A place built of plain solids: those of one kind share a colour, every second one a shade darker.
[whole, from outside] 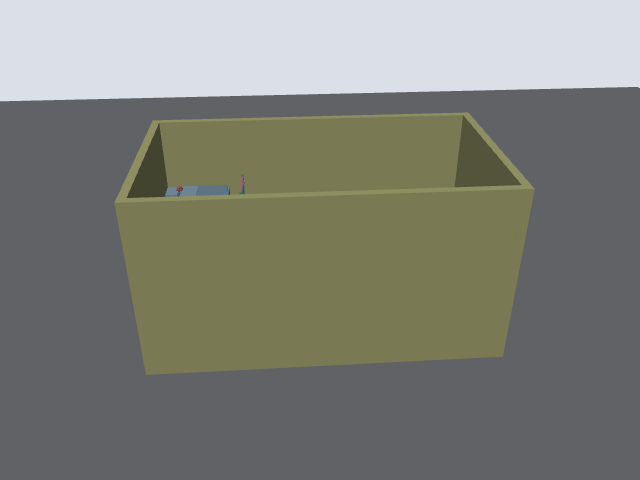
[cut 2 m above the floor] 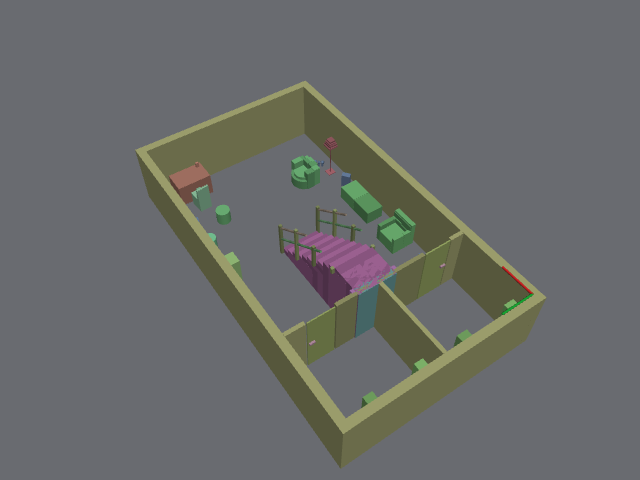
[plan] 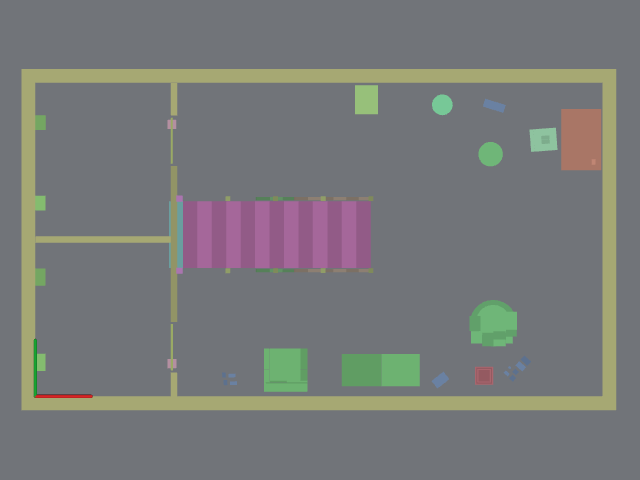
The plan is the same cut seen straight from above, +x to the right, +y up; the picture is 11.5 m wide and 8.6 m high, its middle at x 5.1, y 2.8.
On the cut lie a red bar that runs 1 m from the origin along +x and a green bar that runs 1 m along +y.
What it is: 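A dwelling of one tall room, 10.2 x 5.6 m inside and 5.5 m high, with a sleeping gallery 2.63 m up across one short end and a free-standing straight stair of 14 risers to it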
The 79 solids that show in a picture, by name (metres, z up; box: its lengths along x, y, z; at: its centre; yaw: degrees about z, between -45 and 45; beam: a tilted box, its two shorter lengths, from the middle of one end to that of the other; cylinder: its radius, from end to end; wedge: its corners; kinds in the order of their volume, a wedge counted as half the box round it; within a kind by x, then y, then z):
{
 "wall_1": {"box": [0.25, 6.12, 5.66], "at": [-0.12, 2.81, 2.78]},
 "wall_2": {"box": [2.43, 0.12, 2.53], "at": [1.21, 2.81, 1.22]},
 "wall_3": {"box": [0.12, 0.43, 2.53], "at": [2.49, 0.21, 1.22]},
 "wall_4": {"box": [0.12, 2.8, 2.53], "at": [2.49, 2.73, 1.22]},
 "wall_5": {"box": [0.12, 0.59, 2.53], "at": [2.49, 5.32, 1.22]},
 "wall_6": {"box": [10.66, 0.25, 5.66], "at": [5.08, -0.12, 2.78]},
 "wall_7": {"box": [10.66, 0.25, 5.66], "at": [5.08, 5.74, 2.78]},
 "wall_8": {"box": [0.25, 6.12, 5.66], "at": [10.28, 2.81, 2.78]},
 "step_1": {"box": [0.5, 1.2, 2.49], "at": [2.65, 2.9, 1.2]},
 "step_2": {"box": [0.76, 1.2, 2.31], "at": [2.78, 2.9, 1.1]},
 "step_3": {"box": [0.78, 1.2, 2.12], "at": [3.03, 2.9, 1.01]},
 "step_4": {"box": [0.78, 1.2, 1.93], "at": [3.29, 2.9, 0.92]},
 "step_5": {"box": [0.78, 1.2, 1.74], "at": [3.55, 2.9, 0.82]},
 "step_6": {"box": [0.78, 1.2, 1.55], "at": [3.81, 2.9, 0.73]},
 "step_7": {"box": [0.78, 1.2, 1.37], "at": [4.07, 2.9, 0.63]},
 "step_8": {"box": [0.78, 1.2, 1.18], "at": [4.33, 2.9, 0.54]},
 "step_9": {"box": [0.78, 1.2, 0.99], "at": [4.58, 2.9, 0.45]},
 "step_10": {"box": [0.78, 1.2, 0.8], "at": [4.84, 2.9, 0.35]},
 "step_11": {"box": [0.78, 1.2, 0.61], "at": [5.1, 2.9, 0.26]},
 "step_12": {"box": [0.78, 1.2, 0.43], "at": [5.36, 2.9, 0.16]},
 "step_13": {"box": [0.78, 1.2, 0.24], "at": [5.62, 2.9, 0.07]},
 "bedstead_gallery_bed_1": {"box": [0.4, 0.65, 0.77], "at": [0.23, 5.12, 2.97]},
 "bedstead_gallery_bed_2": {"box": [0.53, 1.0, 0.72], "at": [0.79, 5.12, 2.94]},
 "bedstead_gallery_bed_3": {"box": [1.02, 0.95, 0.72], "at": [1.56, 5.12, 2.94]},
 "slotfit_seat_1": {"box": [0.11, 0.28, 0.67], "at": [4.15, 0.34, 0.29]},
 "slotfit_seat_2": {"box": [0.11, 0.38, 0.67], "at": [4.15, 0.67, 0.29]},
 "slotfit_seat_3": {"box": [0.78, 0.15, 0.9], "at": [4.48, 0.15, 0.4]},
 "slotfit_seat_4": {"box": [0.55, 0.58, 0.49], "at": [4.48, 0.57, 0.2]},
 "slotfit_seat_5": {"box": [0.75, 0.05, 0.85], "at": [4.5, 0.23, 0.37]},
 "slotfit_seat_6": {"box": [0.12, 0.2, 0.67], "at": [4.81, 0.38, 0.29]},
 "slotfit_seat_7": {"box": [0.12, 0.38, 0.67], "at": [4.81, 0.67, 0.29]},
 "slotfit_seat_8": {"box": [0.71, 0.58, 0.51], "at": [5.84, 0.47, 0.2]},
 "slotfit_seat_9": {"box": [0.69, 0.58, 0.51], "at": [6.54, 0.47, 0.2]},
 "head_base_1": {"box": [0.25, 1.2, 2.58], "at": [2.52, 2.9, 1.24]},
 "slotfit_known_1": {"box": [0.2, 0.28, 0.72], "at": [7.88, 1.3, 0.31]},
 "slotfit_known_2": {"box": [0.2, 0.23, 0.72], "at": [7.9, 1.05, 0.31]},
 "slotfit_known_3": {"box": [0.2, 0.25, 0.72], "at": [8.1, 1.02, 0.31]},
 "slotfit_known_4": {"cylinder": 0.22, "from": [8.16, 4.34, -0.05], "to": [8.16, 4.34, 0.44]},
 "slotfit_known_5": {"cylinder": 0.42, "from": [8.2, 1.31, -0.05], "to": [8.2, 1.31, 0.33]},
 "slotfit_known_6": {"cylinder": 0.31, "from": [8.2, 1.33, -0.05], "to": [8.2, 1.33, 0.43]},
 "slotfit_known_7": {"box": [0.23, 0.12, 0.72], "at": [8.32, 0.95, 0.31]},
 "slotfit_known_8": {"box": [0.23, 0.15, 0.72], "at": [8.32, 1.09, 0.31]},
 "slotfit_known_9": {"box": [0.12, 0.12, 0.72], "at": [8.49, 1.0, 0.31]},
 "slotfit_known_10": {"box": [0.2, 0.12, 0.72], "at": [8.53, 1.13, 0.31]},
 "slotfit_known_11": {"box": [0.2, 0.33, 0.72], "at": [8.53, 1.35, 0.31]},
 "slotfit_loft_table_1": {"box": [0.72, 1.1, 0.8], "at": [9.78, 4.6, 0.35]},
 "curtains_1": {"box": [0.19, 0.31, 2.25], "at": [0.09, 0.61, 1.19]},
 "curtains_2": {"box": [0.19, 0.31, 2.25], "at": [0.09, 2.13, 1.19]},
 "curtains_3": {"box": [0.19, 0.27, 2.17], "at": [0.09, 3.46, 1.15]},
 "curtains_4": {"box": [0.19, 0.27, 2.17], "at": [0.09, 4.9, 1.15]},
 "slotfit_storage_1": {"box": [0.41, 0.52, 1.02], "at": [5.93, 5.31, 0.46]},
 "doorleaf_door_1": {"box": [0.038, 0.83, 2.07], "at": [2.44, 4.58, 0.99]},
 "doorleaf_door_2": {"box": [0.044, 0.84, 2.08], "at": [2.45, 0.88, 0.99]},
 "slotfit_loft_chair_1": {"box": [0.07, 0.4, 0.97], "at": [8.9, 4.58, 0.43], "yaw": 4.1},
 "slotfit_loft_chair_2": {"box": [0.43, 0.4, 0.53], "at": [9.13, 4.6, 0.21], "yaw": 4.1},
 "post_1": {"box": [0.12, 0.11, 2.51], "at": [2.58, 2.25, 1.21]},
 "post_2": {"box": [0.12, 0.11, 2.51], "at": [2.58, 3.54, 1.21]},
 "slotfit_corner_1": {"cylinder": 0.19, "from": [7.29, 5.22, -0.05], "to": [7.29, 5.22, 0.55]},
 "guard_post_1": {"box": [0.09, 0.09, 1.27], "at": [4.3, 2.25, 1.82]},
 "guard_post_2": {"box": [0.09, 0.09, 1.27], "at": [4.3, 3.54, 1.82]},
 "guard_post_3": {"box": [0.09, 0.09, 1.27], "at": [5.16, 2.25, 1.2]},
 "guard_post_4": {"box": [0.09, 0.09, 1.27], "at": [5.16, 3.54, 1.2]},
 "guard_post_5": {"box": [0.09, 0.09, 1.27], "at": [6.01, 2.25, 0.58]},
 "guard_post_6": {"box": [0.09, 0.09, 1.27], "at": [6.01, 3.54, 0.58]},
 "clutter_clhall_1": {"box": [0.28, 0.17, 0.5], "at": [7.26, 0.29, 0.2], "yaw": 38.2},
 "clutter_clhall_2": {"box": [0.39, 0.15, 0.42], "at": [8.22, 5.2, 0.16], "yaw": -17.1},
 "clutter_clhall_3": {"box": [0.17, 0.11, 0.1], "at": [8.7, 0.54, 0.0], "yaw": -42.5},
 "clutter_clhall_4": {"box": [0.17, 0.11, 0.1], "at": [8.79, 0.64, 0.0], "yaw": -42.5},
 "slotfit_hallpiece_corner_1": {"box": [0.26, 0.26, 0.07], "at": [8.04, 0.37, -0.01]},
 "slotfit_hallpiece_corner_2": {"box": [0.33, 0.33, 0.07], "at": [8.04, 0.37, 1.17]},
 "slotfit_hallpiece_corner_3": {"box": [0.29, 0.29, 0.07], "at": [8.04, 0.37, 1.24]},
 "slotfit_hallpiece_corner_4": {"box": [0.25, 0.25, 0.07], "at": [8.04, 0.37, 1.31]},
 "slotfit_hallpiece_corner_5": {"box": [0.21, 0.21, 0.07], "at": [8.04, 0.37, 1.38]},
 "doorfit_door_1": {"box": [0.16, 0.17, 0.06], "at": [2.44, 4.87, 1.04]},
 "doorfit_door_2": {"box": [0.16, 0.17, 0.06], "at": [2.45, 0.58, 1.05]},
 "guard_knee_1": {"beam": [0.06, 0.044], "from": [4.19, 2.25, 1.96], "to": [3.96, 2.25, 2.12]},
 "guard_knee_2": {"beam": [0.06, 0.044], "from": [4.19, 3.54, 1.96], "to": [3.96, 3.54, 2.12]},
 "guard_rail_1": {"beam": [0.06, 0.044], "from": [4.87, 2.25, 1.94], "to": [4.64, 2.25, 2.1]},
 "guard_rail_2": {"beam": [0.06, 0.044], "from": [4.87, 3.54, 1.94], "to": [4.64, 3.54, 2.1]}
}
